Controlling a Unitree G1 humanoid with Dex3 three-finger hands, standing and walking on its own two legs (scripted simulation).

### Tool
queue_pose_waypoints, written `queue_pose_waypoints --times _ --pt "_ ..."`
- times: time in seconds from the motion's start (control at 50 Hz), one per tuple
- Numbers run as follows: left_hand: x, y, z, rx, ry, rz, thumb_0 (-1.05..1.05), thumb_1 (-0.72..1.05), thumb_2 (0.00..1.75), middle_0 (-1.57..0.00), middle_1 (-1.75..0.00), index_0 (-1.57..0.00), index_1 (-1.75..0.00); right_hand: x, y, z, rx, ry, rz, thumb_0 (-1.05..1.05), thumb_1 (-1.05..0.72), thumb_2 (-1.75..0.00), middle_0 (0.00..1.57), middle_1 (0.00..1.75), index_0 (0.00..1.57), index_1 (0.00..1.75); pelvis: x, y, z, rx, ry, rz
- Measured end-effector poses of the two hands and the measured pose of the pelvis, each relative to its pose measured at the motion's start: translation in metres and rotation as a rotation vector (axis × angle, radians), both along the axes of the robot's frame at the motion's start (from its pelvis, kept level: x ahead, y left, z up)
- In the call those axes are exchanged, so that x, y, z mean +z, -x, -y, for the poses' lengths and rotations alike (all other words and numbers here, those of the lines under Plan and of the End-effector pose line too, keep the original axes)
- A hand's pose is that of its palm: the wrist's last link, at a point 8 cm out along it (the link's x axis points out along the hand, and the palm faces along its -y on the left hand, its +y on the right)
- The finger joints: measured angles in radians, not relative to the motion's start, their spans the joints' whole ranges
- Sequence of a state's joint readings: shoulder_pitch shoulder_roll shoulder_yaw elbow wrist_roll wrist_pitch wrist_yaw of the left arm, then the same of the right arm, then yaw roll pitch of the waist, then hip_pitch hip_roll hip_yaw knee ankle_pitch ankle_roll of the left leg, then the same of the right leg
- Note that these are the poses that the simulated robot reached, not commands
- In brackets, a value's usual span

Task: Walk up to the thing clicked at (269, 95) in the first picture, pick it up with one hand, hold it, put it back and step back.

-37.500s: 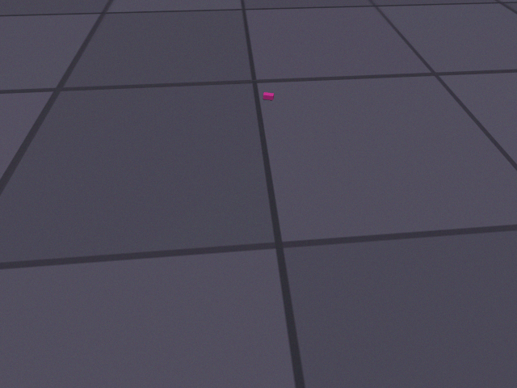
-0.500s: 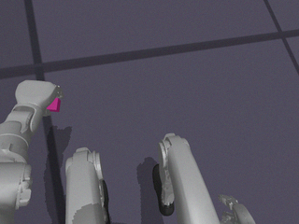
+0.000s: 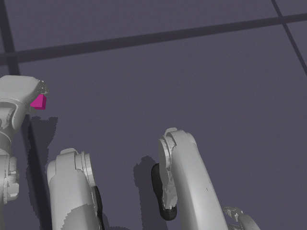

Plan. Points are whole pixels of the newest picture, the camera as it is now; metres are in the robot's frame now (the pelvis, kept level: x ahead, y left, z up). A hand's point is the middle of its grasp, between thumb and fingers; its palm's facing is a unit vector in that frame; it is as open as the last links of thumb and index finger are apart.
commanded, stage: crouch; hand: left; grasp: from above
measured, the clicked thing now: (30, 101) +0.48 +0.26 -0.20
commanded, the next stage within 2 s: lower in 0.30 s
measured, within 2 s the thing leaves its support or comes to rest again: rests again in 1.90 s
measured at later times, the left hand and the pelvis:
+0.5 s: hand (29, 106) +0.47 +0.26 -0.19, palm faces -0.48 +0.05 -0.88, open 6.7 cm; pelvis +0.00 +0.00 -0.03, yaw -1 degrees
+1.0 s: hand (38, 109) +0.47 +0.25 -0.25, palm faces -0.48 +0.02 -0.88, open 6.7 cm; pelvis +0.00 +0.00 -0.06, yaw -3 degrees
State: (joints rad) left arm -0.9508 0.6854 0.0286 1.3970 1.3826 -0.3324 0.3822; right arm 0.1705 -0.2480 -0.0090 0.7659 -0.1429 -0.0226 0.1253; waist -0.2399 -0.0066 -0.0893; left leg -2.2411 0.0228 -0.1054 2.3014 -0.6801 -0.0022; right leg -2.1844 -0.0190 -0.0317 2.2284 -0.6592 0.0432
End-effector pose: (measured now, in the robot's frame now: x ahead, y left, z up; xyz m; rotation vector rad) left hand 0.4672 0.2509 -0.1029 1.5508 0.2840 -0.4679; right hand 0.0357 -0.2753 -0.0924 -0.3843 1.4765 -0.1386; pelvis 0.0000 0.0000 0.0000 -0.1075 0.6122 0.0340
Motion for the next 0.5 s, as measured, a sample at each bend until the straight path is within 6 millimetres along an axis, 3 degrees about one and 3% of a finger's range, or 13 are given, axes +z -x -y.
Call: queue_pose_waypoints --times 0.22,0.5 --pt "-0.017 -0.005 -0.003 0.014 -0.016 -0.008 -0.01 0.49 0.13 -0.99 -0.13 -1.01 -0.11 -0.022 0.000 -0.005 0.010 -0.021 0.001 0.00 -0.93 -0.91 0.20 0.30 0.20 0.30 -0.019 0.000 0.001 -0.005 0.002 0.013" --pt "-0.034 -0.006 -0.005 0.006 -0.007 -0.021 -0.01 0.48 0.13 -1.00 -0.13 -1.01 -0.11 -0.028 -0.007 -0.002 0.040 -0.009 0.003 0.00 -0.93 -0.91 0.20 0.30 0.20 0.30 -0.030 -0.002 0.001 -0.010 0.013 0.026"
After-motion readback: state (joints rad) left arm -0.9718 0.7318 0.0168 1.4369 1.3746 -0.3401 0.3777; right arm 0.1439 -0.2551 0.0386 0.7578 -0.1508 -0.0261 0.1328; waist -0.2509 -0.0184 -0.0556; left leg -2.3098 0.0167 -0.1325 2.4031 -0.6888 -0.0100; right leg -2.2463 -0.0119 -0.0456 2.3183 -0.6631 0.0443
